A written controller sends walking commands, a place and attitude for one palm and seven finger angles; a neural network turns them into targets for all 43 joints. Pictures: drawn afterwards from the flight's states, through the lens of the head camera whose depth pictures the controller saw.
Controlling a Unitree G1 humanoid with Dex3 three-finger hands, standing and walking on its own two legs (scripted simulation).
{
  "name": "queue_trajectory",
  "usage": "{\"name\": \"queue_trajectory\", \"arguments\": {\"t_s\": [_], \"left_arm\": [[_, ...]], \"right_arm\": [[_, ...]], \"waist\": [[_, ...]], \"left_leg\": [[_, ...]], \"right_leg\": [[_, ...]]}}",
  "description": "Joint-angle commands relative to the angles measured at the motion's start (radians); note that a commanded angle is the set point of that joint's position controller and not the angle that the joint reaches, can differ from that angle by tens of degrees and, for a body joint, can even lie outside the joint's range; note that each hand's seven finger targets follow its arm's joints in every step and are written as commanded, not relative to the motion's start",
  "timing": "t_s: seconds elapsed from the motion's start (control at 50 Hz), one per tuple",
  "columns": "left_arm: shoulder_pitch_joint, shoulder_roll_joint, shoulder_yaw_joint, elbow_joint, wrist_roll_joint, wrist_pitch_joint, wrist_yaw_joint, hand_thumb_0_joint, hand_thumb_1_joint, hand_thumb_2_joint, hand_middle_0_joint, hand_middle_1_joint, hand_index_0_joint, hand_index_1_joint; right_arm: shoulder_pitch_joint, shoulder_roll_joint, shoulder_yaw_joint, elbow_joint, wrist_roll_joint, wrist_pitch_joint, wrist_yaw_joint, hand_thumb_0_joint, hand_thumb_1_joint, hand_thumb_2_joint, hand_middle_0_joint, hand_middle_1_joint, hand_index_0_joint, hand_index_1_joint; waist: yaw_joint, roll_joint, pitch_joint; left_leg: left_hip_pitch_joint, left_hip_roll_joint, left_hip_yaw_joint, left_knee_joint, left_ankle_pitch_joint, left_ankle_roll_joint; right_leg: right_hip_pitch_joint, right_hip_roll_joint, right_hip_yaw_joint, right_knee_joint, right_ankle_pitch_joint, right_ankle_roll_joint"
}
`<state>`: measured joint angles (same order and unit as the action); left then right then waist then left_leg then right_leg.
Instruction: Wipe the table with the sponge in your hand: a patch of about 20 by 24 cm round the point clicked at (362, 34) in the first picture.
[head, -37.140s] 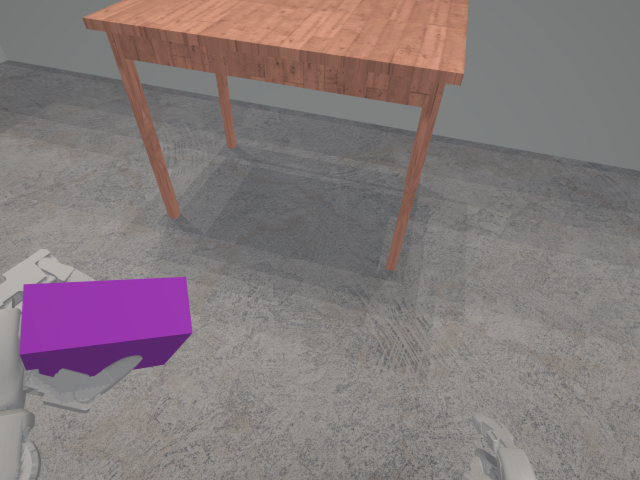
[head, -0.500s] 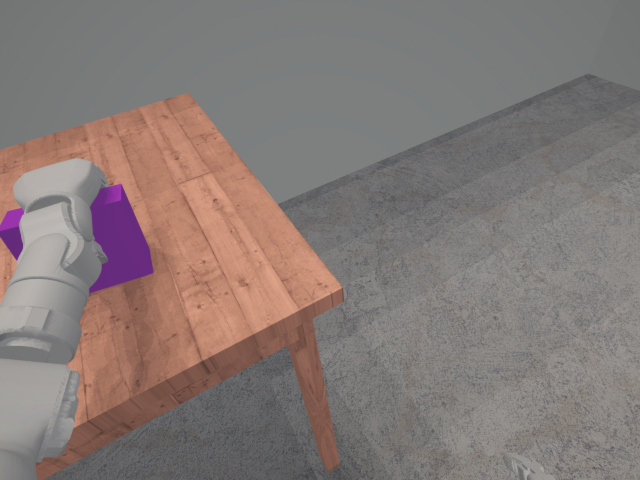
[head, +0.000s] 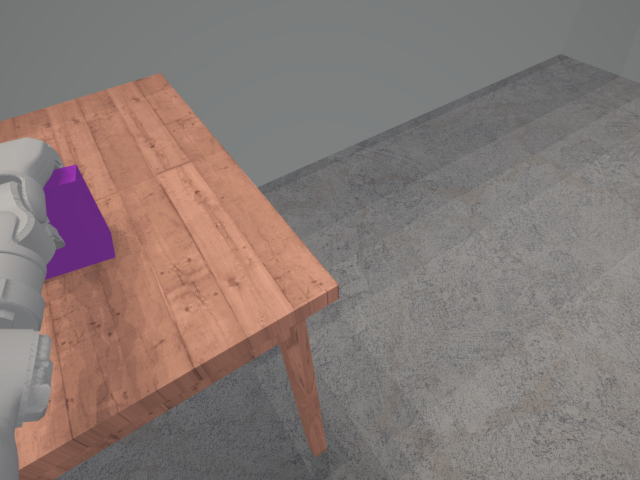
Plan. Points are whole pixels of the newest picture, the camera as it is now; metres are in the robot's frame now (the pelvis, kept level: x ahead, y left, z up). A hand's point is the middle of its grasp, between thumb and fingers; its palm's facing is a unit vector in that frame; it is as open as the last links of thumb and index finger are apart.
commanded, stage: slide back across to the first lane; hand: left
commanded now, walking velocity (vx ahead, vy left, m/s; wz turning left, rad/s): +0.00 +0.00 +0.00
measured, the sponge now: (47, 240) +0.40 +0.35 +0.12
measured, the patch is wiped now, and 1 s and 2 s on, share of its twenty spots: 0.95 0.95 0.95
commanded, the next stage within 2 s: wipe back along the first lane in 0.74 s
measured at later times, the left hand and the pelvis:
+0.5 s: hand (5, 202) +0.42 +0.38 +0.17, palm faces -0.01 -0.02 -1.00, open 9.5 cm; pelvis +0.01 +0.04 +0.01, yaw -1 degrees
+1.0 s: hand out of the picture +0.39 +0.43 +0.16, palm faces +0.01 -0.01 -1.00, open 9.5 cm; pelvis +0.02 +0.07 +0.01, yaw +1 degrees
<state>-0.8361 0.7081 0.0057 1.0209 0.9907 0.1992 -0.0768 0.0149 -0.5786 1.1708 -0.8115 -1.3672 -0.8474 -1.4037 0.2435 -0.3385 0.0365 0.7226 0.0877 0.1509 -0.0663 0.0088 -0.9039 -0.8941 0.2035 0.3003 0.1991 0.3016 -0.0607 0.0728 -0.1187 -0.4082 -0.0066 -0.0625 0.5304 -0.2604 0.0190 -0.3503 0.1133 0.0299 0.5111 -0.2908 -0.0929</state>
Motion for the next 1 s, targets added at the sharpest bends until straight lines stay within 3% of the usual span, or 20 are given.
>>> {"name": "queue_trajectory", "arguments": {"t_s": [0.0,0.02,0.1,0.14,0.2,0.28,0.32,0.34,0.4,0.42,0.44,0.52,0.54,0.6,0.66,0.68,0.72,0.8,0.92,0.98], "left_arm": [[-0.182,0.268,-0.002,-0.006,0.059,0.023,0.030,0.000,0.100,1.300,-1.200,-1.600,-1.200,-1.600],[-0.142,0.282,0.023,-0.009,0.056,0.016,0.031,0.000,0.100,1.300,-1.200,-1.600,-1.200,-1.600],[-0.138,0.220,-0.008,-0.040,0.050,0.008,0.031,0.000,0.100,1.300,-1.200,-1.600,-1.200,-1.600],[-0.146,0.271,0.048,-0.092,0.052,-0.002,0.038,0.000,0.100,1.300,-1.200,-1.600,-1.200,-1.600],[-0.114,0.247,0.045,-0.115,0.043,0.005,0.055,0.000,0.100,1.300,-1.200,-1.600,-1.200,-1.600],[-0.143,0.279,0.064,-0.119,0.042,0.041,0.067,0.000,0.100,1.300,-1.200,-1.600,-1.200,-1.600],[-0.182,0.268,0.048,-0.143,0.048,0.061,0.068,0.000,0.100,1.300,-1.200,-1.600,-1.200,-1.600],[-0.184,0.295,0.075,-0.172,0.046,0.065,0.064,0.000,0.100,1.300,-1.200,-1.600,-1.200,-1.600],[-0.154,0.309,0.084,-0.191,0.047,0.080,0.054,0.000,0.100,1.300,-1.200,-1.600,-1.200,-1.600],[-0.162,0.305,0.077,-0.225,0.046,0.083,0.048,0.000,0.100,1.300,-1.200,-1.600,-1.200,-1.600],[-0.151,0.337,0.114,-0.257,0.039,0.082,0.041,0.000,0.100,1.300,-1.200,-1.600,-1.200,-1.600],[-0.099,0.336,0.116,-0.340,0.035,0.095,0.023,0.000,0.100,1.300,-1.200,-1.600,-1.200,-1.600],[-0.121,0.350,0.128,-0.394,0.031,0.094,0.013,0.000,0.100,1.300,-1.200,-1.600,-1.200,-1.600],[-0.052,0.292,0.097,-0.422,0.026,0.111,0.001,0.000,0.100,1.300,-1.200,-1.600,-1.200,-1.600],[-0.039,0.291,0.102,-0.511,0.014,0.121,-0.014,0.000,0.100,1.300,-1.200,-1.600,-1.200,-1.600],[-0.018,0.255,0.077,-0.521,0.007,0.127,-0.018,0.000,0.100,1.300,-1.200,-1.600,-1.200,-1.600],[0.009,0.276,0.102,-0.549,0.000,0.134,-0.023,0.000,0.100,1.300,-1.200,-1.600,-1.200,-1.600],[-0.011,0.305,0.121,-0.552,-0.001,0.148,-0.028,0.000,0.100,1.300,-1.200,-1.600,-1.200,-1.600],[0.042,0.242,0.076,-0.543,-0.013,0.155,-0.045,0.000,0.100,1.300,-1.200,-1.600,-1.200,-1.600],[0.096,0.204,0.060,-0.612,-0.023,0.151,-0.046,0.000,0.100,1.300,-1.200,-1.600,-1.200,-1.600]], "right_arm": [[-0.039,-0.133,-0.044,-0.116,-0.003,-0.032,-0.011,0.000,-0.900,-0.900,0.200,0.300,0.200,0.300],[-0.039,-0.129,-0.045,-0.122,-0.004,-0.033,-0.010,0.000,-0.900,-0.900,0.200,0.300,0.200,0.300],[-0.041,-0.127,-0.049,-0.130,-0.005,-0.025,-0.006,0.000,-0.900,-0.900,0.200,0.300,0.200,0.300],[-0.052,-0.125,-0.052,-0.136,-0.011,-0.018,-0.005,0.000,-0.900,-0.900,0.200,0.300,0.200,0.300],[-0.065,-0.119,-0.055,-0.141,-0.008,-0.011,-0.001,0.000,-0.900,-0.900,0.200,0.300,0.200,0.300],[-0.095,-0.121,-0.050,-0.136,-0.006,-0.002,-0.002,0.000,-0.900,-0.900,0.200,0.300,0.200,0.300],[-0.109,-0.117,-0.049,-0.135,-0.006,-0.001,0.000,0.000,-0.900,-0.900,0.200,0.300,0.200,0.300],[-0.121,-0.117,-0.048,-0.138,-0.010,0.000,0.002,0.000,-0.900,-0.900,0.200,0.300,0.200,0.300],[-0.132,-0.113,-0.046,-0.142,-0.012,0.003,0.005,0.000,-0.900,-0.900,0.200,0.300,0.200,0.300],[-0.136,-0.111,-0.045,-0.149,-0.013,0.003,0.007,0.000,-0.900,-0.900,0.200,0.300,0.200,0.300],[-0.145,-0.111,-0.045,-0.155,-0.018,0.004,0.009,0.000,-0.900,-0.900,0.200,0.300,0.200,0.300],[-0.160,-0.110,-0.046,-0.171,-0.018,0.004,0.015,0.000,-0.900,-0.900,0.200,0.300,0.200,0.300],[-0.173,-0.111,-0.044,-0.180,-0.021,0.006,0.016,0.000,-0.900,-0.900,0.200,0.300,0.200,0.300],[-0.169,-0.110,-0.049,-0.184,-0.018,0.000,0.022,0.000,-0.900,-0.900,0.200,0.300,0.200,0.300],[-0.176,-0.111,-0.054,-0.194,-0.019,-0.001,0.025,0.000,-0.900,-0.900,0.200,0.300,0.200,0.300],[-0.174,-0.108,-0.054,-0.199,-0.019,-0.004,0.028,0.000,-0.900,-0.900,0.200,0.300,0.200,0.300],[-0.177,-0.112,-0.053,-0.199,-0.021,-0.006,0.029,0.000,-0.900,-0.900,0.200,0.300,0.200,0.300],[-0.175,-0.116,-0.049,-0.190,-0.023,-0.006,0.026,0.000,-0.900,-0.900,0.200,0.300,0.200,0.300],[-0.177,-0.109,-0.043,-0.196,-0.023,-0.013,0.024,0.000,-0.900,-0.900,0.200,0.300,0.200,0.300],[-0.189,-0.101,-0.043,-0.214,-0.022,-0.015,0.030,0.000,-0.900,-0.900,0.200,0.300,0.200,0.300]], "waist": [[0.020,-0.155,-0.146],[0.036,-0.139,-0.162],[0.028,-0.157,-0.140],[0.055,-0.130,-0.178],[0.057,-0.156,-0.158],[0.060,-0.156,-0.120],[0.061,-0.131,-0.122],[0.077,-0.097,-0.151],[0.081,-0.106,-0.171],[0.083,-0.077,-0.189],[0.097,-0.069,-0.217],[0.097,-0.048,-0.221],[0.103,-0.009,-0.227],[0.094,-0.028,-0.199],[0.091,0.011,-0.221],[0.088,0.008,-0.208],[0.095,-0.012,-0.218],[0.093,-0.020,-0.227],[0.091,-0.042,-0.215],[0.100,-0.007,-0.237]], "left_leg": [[-0.056,-0.051,0.066,-0.028,0.103,0.043],[-0.048,-0.052,0.068,-0.026,0.115,0.041],[-0.012,-0.048,0.071,-0.033,0.143,0.045],[0.004,-0.050,0.065,-0.042,0.181,0.047],[0.019,-0.051,0.074,-0.047,0.185,0.049],[0.032,-0.047,0.070,-0.078,0.173,0.049],[0.056,-0.044,0.068,-0.090,0.182,0.049],[0.073,-0.044,0.062,-0.097,0.214,0.048],[0.093,-0.042,0.064,-0.094,0.247,0.045],[0.111,-0.043,0.062,-0.093,0.268,0.046],[0.123,-0.040,0.053,-0.099,0.303,0.045],[0.162,-0.037,0.053,-0.088,0.364,0.044],[0.175,-0.034,0.041,-0.095,0.398,0.042],[0.209,-0.025,0.029,-0.085,0.455,0.038],[0.267,-0.015,0.013,-0.074,0.545,0.034],[0.275,-0.015,0.007,-0.070,0.566,0.031],[0.285,-0.011,0.001,-0.067,0.598,0.027],[0.283,-0.013,-0.002,-0.071,0.573,0.019],[0.288,-0.011,-0.006,-0.074,0.532,0.017],[0.310,-0.004,-0.016,-0.070,0.585,0.009]], "right_leg": [[0.193,-0.103,0.094,-0.086,0.378,0.081],[0.209,-0.103,0.095,-0.081,0.396,0.080],[0.175,-0.090,0.072,-0.088,0.379,0.071],[0.204,-0.088,0.071,-0.081,0.395,0.059],[0.213,-0.086,0.055,-0.083,0.385,0.063],[0.201,-0.082,0.045,-0.101,0.304,0.057],[0.197,-0.082,0.038,-0.110,0.287,0.052],[0.214,-0.082,0.039,-0.106,0.305,0.045],[0.250,-0.082,0.030,-0.098,0.337,0.045],[0.257,-0.083,0.028,-0.096,0.356,0.042],[0.282,-0.083,0.030,-0.091,0.380,0.036],[0.284,-0.078,0.018,-0.085,0.417,0.035],[0.281,-0.078,0.017,-0.085,0.421,0.027],[0.239,-0.070,-0.004,-0.085,0.409,0.028],[0.213,-0.069,-0.011,-0.082,0.404,0.029],[0.198,-0.067,-0.018,-0.086,0.398,0.029],[0.203,-0.066,-0.022,-0.086,0.410,0.030],[0.201,-0.067,-0.027,-0.086,0.386,0.029],[0.184,-0.070,-0.034,-0.089,0.359,0.030],[0.184,-0.070,-0.037,-0.081,0.351,0.030]]}}
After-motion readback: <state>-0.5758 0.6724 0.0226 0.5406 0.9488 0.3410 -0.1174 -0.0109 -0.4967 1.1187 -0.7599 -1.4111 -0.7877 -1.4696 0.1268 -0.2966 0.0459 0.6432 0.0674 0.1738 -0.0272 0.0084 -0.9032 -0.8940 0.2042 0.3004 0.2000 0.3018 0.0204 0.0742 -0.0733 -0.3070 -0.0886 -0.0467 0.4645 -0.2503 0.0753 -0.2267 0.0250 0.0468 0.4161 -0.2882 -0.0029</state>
